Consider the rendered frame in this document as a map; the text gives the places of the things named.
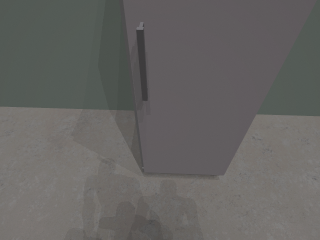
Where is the handle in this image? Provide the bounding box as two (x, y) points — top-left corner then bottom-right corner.
(136, 22), (148, 101)

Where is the fridge door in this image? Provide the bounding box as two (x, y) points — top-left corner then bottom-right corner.
(123, 0), (317, 176)

